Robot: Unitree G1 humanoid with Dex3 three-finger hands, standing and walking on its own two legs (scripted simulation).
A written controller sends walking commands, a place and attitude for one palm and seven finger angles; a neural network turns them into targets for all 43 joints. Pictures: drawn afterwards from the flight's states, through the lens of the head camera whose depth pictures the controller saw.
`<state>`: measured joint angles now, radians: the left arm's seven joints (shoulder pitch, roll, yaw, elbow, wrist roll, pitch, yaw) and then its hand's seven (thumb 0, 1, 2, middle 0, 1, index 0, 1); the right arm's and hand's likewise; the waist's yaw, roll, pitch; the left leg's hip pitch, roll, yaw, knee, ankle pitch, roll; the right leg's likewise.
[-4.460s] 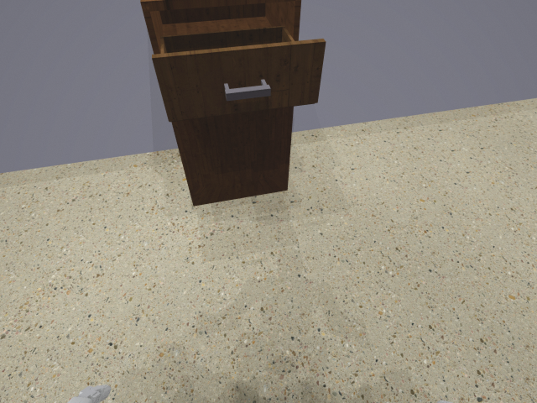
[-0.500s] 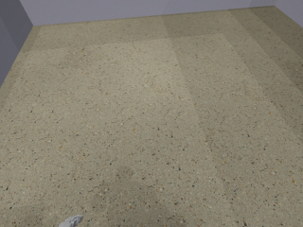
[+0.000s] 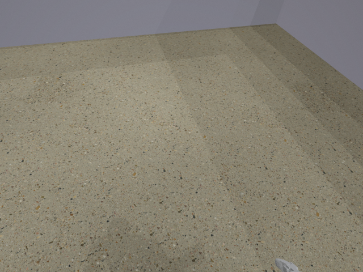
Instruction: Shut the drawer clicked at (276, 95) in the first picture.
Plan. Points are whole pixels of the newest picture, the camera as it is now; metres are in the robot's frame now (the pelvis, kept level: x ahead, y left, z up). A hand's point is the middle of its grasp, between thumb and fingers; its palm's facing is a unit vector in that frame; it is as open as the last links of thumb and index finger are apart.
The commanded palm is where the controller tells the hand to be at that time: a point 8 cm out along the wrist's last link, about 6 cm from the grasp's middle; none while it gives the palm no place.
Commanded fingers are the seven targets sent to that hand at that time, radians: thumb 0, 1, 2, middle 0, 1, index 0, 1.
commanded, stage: walk to a spot facing it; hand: left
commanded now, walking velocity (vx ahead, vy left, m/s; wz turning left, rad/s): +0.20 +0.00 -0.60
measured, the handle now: out of the picture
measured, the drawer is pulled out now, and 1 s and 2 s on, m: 0.30 0.30 0.30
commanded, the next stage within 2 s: turn to face it in 0.46 s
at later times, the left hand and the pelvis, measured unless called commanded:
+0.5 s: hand (139, 223) +0.26 +0.15 -0.17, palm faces -0.35 -0.91 -0.21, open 7.4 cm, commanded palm none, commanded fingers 0.00 0.90 0.90 -0.20 -0.30 -0.20 -0.30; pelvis +0.09 +0.01 -0.01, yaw -20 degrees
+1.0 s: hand (153, 217) +0.29 +0.12 -0.17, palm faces -0.20 -0.97 -0.16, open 7.3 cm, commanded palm none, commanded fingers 0.00 0.90 0.90 -0.20 -0.30 -0.20 -0.30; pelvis +0.14 -0.02 -0.01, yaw -13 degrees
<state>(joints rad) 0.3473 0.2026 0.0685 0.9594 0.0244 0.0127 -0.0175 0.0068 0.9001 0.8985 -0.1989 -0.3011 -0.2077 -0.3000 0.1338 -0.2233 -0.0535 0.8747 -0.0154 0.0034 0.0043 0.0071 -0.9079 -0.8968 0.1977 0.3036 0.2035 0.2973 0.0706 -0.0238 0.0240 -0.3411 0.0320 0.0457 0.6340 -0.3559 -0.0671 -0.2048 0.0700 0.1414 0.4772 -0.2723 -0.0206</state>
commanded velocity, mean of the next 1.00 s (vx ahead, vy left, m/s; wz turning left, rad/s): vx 0.00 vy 0.00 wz -0.04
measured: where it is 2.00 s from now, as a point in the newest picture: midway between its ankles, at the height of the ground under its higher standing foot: outside the picture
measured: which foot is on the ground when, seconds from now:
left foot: up 0.00-0.00, down 0.02-0.56, up 0.58-1.00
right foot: down 0.00-0.02, up 0.04-0.52, down 0.54-1.00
